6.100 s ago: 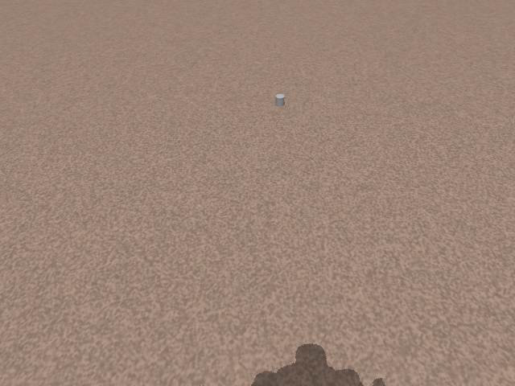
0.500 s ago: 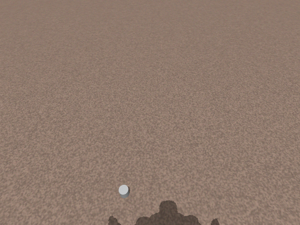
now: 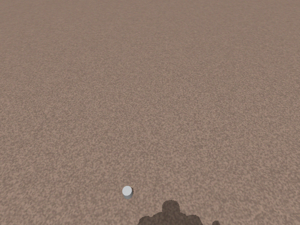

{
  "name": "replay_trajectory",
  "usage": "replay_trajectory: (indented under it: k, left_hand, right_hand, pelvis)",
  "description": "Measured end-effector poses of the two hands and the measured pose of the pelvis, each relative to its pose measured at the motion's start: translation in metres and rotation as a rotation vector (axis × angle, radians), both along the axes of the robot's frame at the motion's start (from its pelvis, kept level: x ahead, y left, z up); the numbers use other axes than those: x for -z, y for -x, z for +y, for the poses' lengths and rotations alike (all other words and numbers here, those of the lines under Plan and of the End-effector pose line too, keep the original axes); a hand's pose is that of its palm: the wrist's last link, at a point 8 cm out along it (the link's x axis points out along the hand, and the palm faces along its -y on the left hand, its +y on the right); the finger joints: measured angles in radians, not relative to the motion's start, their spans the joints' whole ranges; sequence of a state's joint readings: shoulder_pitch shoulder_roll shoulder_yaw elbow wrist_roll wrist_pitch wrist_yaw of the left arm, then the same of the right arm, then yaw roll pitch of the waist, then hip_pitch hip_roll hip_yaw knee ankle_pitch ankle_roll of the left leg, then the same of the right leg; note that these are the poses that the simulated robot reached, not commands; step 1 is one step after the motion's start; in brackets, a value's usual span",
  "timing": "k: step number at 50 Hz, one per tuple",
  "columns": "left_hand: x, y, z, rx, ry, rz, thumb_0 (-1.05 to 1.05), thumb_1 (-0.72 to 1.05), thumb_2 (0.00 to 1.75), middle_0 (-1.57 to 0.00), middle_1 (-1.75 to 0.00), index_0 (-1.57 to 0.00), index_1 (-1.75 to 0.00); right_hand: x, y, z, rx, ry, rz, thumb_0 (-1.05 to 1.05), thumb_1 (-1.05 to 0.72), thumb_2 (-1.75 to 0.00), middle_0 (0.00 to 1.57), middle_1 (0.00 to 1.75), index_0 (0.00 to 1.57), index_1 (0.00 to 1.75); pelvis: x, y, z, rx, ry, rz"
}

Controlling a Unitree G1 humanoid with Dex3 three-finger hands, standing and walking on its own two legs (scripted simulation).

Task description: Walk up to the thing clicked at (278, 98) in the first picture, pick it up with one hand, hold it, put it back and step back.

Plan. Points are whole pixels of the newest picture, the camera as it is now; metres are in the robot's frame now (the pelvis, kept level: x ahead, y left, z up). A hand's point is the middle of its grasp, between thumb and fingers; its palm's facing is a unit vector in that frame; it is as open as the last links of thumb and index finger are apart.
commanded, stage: walk up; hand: left
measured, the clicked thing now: (127, 192) +0.48 +0.18 -0.75
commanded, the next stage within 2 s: stand in 0.22 s
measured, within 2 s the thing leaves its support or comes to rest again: neither
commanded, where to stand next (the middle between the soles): +0.04 -0.02 m, yaw +0 degrees
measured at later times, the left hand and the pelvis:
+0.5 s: hand out of the picture +0.08 +0.26 -0.16, palm faces -0.02 -0.94 -0.33, open 7.4 cm; pelvis -0.01 +0.00 +0.00, yaw +0 degrees
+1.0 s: hand out of the picture +0.06 +0.26 -0.16, palm faces -0.03 -0.94 -0.33, open 7.4 cm; pelvis -0.01 +0.00 +0.00, yaw +0 degrees
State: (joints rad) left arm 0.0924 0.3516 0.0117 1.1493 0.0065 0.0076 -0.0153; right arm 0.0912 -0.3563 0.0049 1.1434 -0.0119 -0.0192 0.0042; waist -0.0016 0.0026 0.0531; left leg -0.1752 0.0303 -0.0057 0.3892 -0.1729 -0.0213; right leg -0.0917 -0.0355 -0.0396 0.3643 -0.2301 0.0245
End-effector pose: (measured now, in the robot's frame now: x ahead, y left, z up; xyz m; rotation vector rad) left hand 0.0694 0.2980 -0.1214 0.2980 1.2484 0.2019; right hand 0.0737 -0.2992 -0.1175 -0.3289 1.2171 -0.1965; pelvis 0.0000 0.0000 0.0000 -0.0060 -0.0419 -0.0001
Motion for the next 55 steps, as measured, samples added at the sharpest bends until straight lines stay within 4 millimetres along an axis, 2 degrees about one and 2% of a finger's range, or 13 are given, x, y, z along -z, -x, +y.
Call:
replay_trajectory:
  k: [17, 43, 55]
  left_hand:
    - [-0.001, -0.008, -0.001, 0.010, 0.008, -0.024, 0.01, 0.90, 0.90, -0.20, -0.30, -0.20, -0.30]
    - [-0.001, 0.020, 0.004, 0.006, -0.007, 0.025, 0.01, 0.90, 0.90, -0.20, -0.30, -0.20, -0.30]
    - [-0.001, 0.014, 0.001, 0.012, -0.003, 0.006, 0.01, 0.90, 0.90, -0.20, -0.30, -0.20, -0.30]
  right_hand:
    - [-0.005, -0.011, 0.003, 0.001, 0.005, -0.019, 0.01, -0.91, -0.89, 0.21, 0.30, 0.21, 0.29]
    - [0.001, 0.017, 0.005, 0.014, -0.012, 0.041, 0.01, -0.91, -0.89, 0.21, 0.30, 0.21, 0.29]
    - [-0.001, 0.011, 0.004, 0.006, -0.006, 0.024, 0.01, -0.91, -0.89, 0.21, 0.30, 0.21, 0.29]
  pelvis:
    - [-0.002, 0.000, 0.003, -0.002, 0.000, 0.000]
    - [-0.003, 0.009, 0.004, -0.007, -0.002, 0.004]
    - [-0.003, 0.007, 0.003, -0.007, -0.001, 0.000]
